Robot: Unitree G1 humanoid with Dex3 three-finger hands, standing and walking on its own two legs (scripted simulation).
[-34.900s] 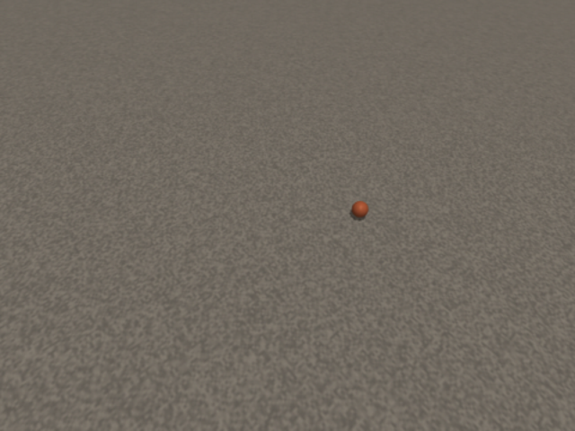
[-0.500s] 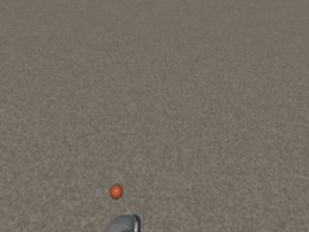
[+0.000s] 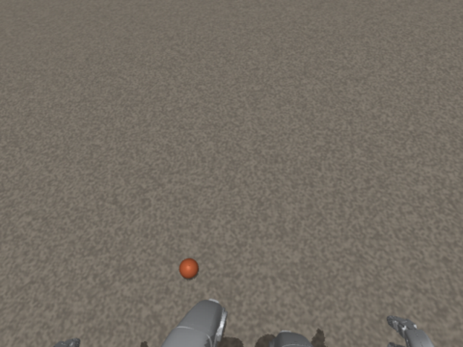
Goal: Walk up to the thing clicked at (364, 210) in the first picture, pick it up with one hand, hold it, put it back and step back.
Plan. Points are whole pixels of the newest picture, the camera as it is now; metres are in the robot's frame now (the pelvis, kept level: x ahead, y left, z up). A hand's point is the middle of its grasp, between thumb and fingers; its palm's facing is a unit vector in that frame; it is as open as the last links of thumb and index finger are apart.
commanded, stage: walk up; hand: left
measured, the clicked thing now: (188, 268) +0.43 +0.25 -0.72
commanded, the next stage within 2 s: none
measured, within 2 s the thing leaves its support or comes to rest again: neither
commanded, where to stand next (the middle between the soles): +0.05 +0.01 m, yaw +2 degrees
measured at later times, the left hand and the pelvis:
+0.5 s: hand out of the picture +0.05 +0.29 -0.14, palm faces +0.06 -0.93 -0.37, open 7.4 cm; pelvis +0.01 +0.02 +0.00, yaw +4 degrees
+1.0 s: hand out of the picture +0.07 +0.31 -0.15, palm faces +0.00 -0.93 -0.36, open 7.4 cm; pelvis -0.01 +0.04 +0.01, yaw +1 degrees
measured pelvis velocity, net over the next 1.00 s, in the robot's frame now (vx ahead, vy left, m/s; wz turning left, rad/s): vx -0.01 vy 0.04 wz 0.03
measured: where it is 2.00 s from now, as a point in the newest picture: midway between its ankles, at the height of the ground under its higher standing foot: outside the picture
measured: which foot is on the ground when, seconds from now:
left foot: up 0.00-0.20, down 0.22-1.00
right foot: down 0.00-0.24, up 0.26-0.46, down 0.48-1.00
